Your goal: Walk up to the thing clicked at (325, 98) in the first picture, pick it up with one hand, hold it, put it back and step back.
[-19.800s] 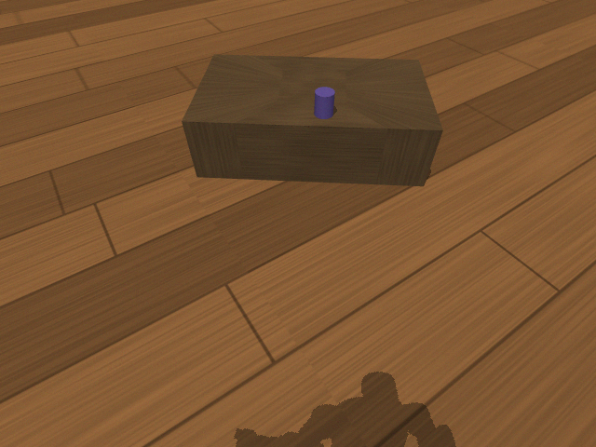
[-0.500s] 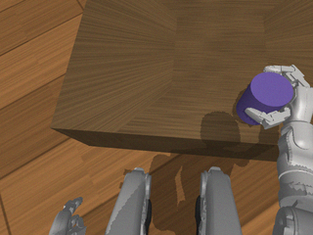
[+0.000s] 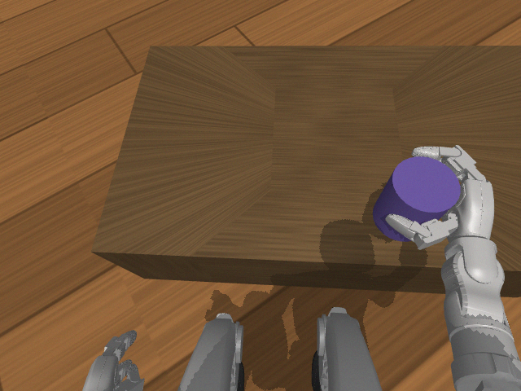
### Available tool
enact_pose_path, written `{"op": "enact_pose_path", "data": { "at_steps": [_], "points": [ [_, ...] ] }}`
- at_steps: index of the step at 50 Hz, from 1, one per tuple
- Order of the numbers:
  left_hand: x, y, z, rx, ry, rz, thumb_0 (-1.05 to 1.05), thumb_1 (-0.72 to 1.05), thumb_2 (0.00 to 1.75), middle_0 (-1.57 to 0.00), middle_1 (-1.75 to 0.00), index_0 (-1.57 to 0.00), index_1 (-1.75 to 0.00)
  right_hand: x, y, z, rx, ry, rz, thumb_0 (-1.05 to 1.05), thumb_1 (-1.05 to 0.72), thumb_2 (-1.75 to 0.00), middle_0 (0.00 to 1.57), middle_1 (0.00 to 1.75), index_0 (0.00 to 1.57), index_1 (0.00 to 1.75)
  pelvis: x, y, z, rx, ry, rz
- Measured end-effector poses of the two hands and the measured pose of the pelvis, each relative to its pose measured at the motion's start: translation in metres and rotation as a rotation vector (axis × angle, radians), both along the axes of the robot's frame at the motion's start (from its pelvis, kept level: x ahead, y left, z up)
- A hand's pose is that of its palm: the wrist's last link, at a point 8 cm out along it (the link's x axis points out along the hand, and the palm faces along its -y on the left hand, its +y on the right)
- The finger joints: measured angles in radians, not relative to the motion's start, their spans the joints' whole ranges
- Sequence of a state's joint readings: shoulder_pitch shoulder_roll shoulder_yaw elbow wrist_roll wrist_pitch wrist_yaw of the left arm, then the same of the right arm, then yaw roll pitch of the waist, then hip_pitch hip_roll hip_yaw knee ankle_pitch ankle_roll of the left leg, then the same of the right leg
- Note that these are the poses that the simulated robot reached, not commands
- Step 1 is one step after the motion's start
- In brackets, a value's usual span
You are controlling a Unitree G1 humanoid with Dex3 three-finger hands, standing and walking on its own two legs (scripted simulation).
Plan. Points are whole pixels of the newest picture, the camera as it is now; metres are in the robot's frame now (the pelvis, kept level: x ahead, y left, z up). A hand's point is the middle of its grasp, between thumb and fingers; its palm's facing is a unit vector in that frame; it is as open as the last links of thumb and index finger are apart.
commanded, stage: lift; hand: right
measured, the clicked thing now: (411, 201) +0.40 -0.20 -0.01
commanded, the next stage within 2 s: hold in 1.16 s
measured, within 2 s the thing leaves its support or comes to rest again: neither
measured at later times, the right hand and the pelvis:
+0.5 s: hand (440, 197) +0.36 -0.19 +0.09, palm faces +0.18 +0.98 -0.03, open 11.6 cm; pelvis +0.01 +0.00 +0.08, yaw -1 degrees
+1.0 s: hand (444, 182) +0.36 -0.18 +0.12, palm faces +0.17 +0.99 -0.02, open 11.6 cm; pelvis +0.03 +0.00 +0.11, yaw -1 degrees
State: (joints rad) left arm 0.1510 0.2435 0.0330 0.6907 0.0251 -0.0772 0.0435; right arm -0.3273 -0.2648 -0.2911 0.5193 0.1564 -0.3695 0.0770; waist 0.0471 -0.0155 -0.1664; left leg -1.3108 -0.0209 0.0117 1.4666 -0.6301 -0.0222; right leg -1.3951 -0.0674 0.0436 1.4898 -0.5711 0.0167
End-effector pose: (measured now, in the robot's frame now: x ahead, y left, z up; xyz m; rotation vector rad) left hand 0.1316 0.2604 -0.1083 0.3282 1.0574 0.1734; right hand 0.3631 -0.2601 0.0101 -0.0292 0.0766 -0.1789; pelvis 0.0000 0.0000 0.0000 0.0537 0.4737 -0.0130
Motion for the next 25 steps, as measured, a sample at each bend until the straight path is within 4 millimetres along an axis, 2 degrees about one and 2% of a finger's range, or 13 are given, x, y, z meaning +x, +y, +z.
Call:
{"op": "enact_pose_path", "data": {
  "at_steps": [10, 25],
  "points": [
    [0.007, -0.007, 0.045, -0.02, -0.054, -0.004, 0.0, 0.91, 0.89, -0.21, -0.31, -0.21, -0.3, -0.02, 0.008, 0.045, 0.004, 0.003, -0.007, -0.01, 0.53, -1.04, 0.61, 0.92, 0.62, 0.94, 0.007, -0.001, 0.04, -0.007, -0.085, -0.01],
    [0.012, -0.019, 0.082, -0.041, -0.093, -0.013, 0.01, 0.9, 0.9, -0.2, -0.3, -0.2, -0.3, -0.035, 0.018, 0.079, 0.013, 0.016, 0.001, -0.01, 0.54, -1.04, 0.61, 0.92, 0.62, 0.94, 0.014, -0.003, 0.075, -0.015, -0.171, -0.012]
  ]
}}
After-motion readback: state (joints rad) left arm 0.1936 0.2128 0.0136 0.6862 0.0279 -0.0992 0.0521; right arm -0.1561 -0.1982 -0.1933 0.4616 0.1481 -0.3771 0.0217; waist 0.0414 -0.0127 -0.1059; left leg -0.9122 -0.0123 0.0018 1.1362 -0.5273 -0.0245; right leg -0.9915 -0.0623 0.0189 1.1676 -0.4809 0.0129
